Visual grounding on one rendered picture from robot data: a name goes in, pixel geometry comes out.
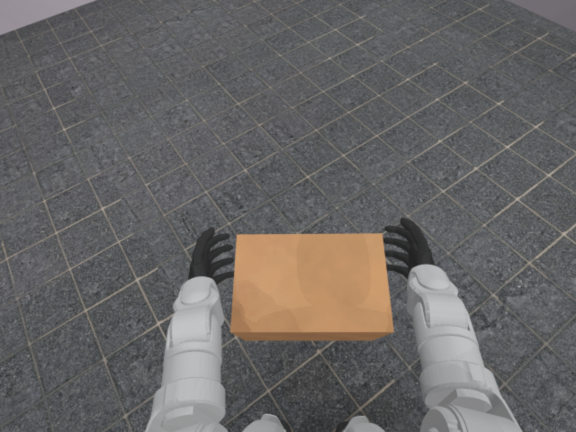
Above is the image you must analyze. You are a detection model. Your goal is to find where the robot left shin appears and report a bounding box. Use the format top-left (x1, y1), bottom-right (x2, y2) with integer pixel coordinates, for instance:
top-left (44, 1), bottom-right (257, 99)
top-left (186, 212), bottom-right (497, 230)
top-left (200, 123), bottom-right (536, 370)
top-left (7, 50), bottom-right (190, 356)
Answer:
top-left (260, 414), bottom-right (284, 429)

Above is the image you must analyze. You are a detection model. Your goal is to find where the left robot hand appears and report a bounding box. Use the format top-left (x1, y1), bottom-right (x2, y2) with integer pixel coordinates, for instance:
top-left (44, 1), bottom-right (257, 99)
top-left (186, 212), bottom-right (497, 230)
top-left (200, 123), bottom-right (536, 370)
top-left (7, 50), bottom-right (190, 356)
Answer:
top-left (188, 227), bottom-right (234, 284)

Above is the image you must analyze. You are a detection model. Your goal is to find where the right robot forearm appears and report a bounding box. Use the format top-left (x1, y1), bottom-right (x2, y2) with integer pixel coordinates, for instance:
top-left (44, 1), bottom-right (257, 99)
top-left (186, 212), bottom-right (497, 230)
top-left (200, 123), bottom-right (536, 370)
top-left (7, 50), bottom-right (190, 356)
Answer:
top-left (406, 265), bottom-right (523, 432)

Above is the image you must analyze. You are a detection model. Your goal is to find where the robot right shin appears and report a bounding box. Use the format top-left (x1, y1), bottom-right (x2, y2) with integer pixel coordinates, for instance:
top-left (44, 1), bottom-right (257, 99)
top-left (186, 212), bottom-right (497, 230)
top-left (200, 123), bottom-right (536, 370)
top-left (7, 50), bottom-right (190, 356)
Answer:
top-left (344, 416), bottom-right (369, 430)

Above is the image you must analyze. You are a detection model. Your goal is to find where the robot right upper arm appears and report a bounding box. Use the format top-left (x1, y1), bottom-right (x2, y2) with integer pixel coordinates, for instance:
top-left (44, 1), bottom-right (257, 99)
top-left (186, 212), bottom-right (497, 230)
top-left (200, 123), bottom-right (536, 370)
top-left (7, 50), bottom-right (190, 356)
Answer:
top-left (420, 404), bottom-right (522, 432)

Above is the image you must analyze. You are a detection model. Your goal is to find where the left robot forearm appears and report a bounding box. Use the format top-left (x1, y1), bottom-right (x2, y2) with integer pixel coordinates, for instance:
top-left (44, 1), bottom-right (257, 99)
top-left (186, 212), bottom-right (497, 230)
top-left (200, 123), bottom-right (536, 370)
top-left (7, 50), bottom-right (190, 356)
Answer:
top-left (145, 276), bottom-right (226, 432)

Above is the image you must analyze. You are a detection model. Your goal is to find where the carton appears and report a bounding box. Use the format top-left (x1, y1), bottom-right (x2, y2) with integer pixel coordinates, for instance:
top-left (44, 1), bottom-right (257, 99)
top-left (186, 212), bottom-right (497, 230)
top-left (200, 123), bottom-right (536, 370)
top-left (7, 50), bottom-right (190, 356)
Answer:
top-left (230, 233), bottom-right (394, 341)

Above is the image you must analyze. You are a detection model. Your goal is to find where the right robot hand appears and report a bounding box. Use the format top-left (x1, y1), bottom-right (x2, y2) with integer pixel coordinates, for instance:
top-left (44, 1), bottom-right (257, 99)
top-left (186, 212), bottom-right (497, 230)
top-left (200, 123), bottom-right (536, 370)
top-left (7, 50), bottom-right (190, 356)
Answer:
top-left (383, 218), bottom-right (435, 279)

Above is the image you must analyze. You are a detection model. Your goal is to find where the robot shin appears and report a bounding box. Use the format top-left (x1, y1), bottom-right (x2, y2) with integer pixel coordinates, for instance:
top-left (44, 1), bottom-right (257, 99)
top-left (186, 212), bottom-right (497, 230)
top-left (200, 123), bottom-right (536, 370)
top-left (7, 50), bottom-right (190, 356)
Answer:
top-left (260, 414), bottom-right (284, 429)
top-left (344, 416), bottom-right (369, 430)

